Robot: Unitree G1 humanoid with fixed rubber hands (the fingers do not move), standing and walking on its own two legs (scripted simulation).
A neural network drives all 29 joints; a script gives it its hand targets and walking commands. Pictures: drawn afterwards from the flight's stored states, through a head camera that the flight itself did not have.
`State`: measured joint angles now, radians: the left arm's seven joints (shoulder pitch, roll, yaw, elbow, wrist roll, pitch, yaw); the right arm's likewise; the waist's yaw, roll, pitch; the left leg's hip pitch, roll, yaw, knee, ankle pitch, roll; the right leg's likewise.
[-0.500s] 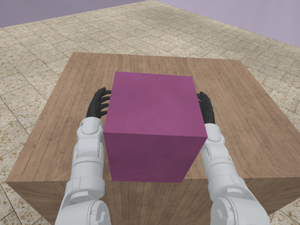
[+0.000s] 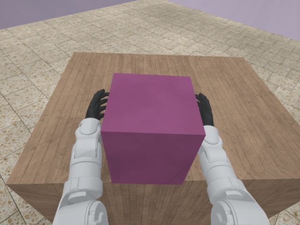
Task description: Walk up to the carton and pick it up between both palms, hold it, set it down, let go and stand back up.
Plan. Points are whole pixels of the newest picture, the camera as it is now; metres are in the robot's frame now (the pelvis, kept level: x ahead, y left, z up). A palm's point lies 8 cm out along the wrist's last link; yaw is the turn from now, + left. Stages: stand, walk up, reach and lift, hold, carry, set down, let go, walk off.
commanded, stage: reach and lift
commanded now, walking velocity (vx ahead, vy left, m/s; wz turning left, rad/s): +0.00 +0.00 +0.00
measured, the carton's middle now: (149, 131) +0.37 +0.00 +0.07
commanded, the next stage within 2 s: none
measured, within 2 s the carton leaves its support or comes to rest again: leaves its support in 0.58 s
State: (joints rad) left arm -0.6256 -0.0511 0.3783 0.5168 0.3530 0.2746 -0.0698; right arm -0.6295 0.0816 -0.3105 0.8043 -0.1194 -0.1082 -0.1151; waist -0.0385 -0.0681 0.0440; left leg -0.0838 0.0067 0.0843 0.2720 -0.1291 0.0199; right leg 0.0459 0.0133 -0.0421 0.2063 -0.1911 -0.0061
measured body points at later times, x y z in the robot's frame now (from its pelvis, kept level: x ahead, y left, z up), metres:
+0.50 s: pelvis +0.00 +0.00 +0.00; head -0.01 +0.03 +0.45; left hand +0.40 +0.15 +0.11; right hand +0.38 -0.15 +0.11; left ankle +0.02 +0.10 -0.75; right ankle -0.05 -0.10 -0.75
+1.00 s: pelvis -0.02 +0.00 +0.00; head -0.04 +0.03 +0.45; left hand +0.39 +0.15 +0.15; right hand +0.38 -0.15 +0.15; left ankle +0.02 +0.10 -0.75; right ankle -0.05 -0.10 -0.75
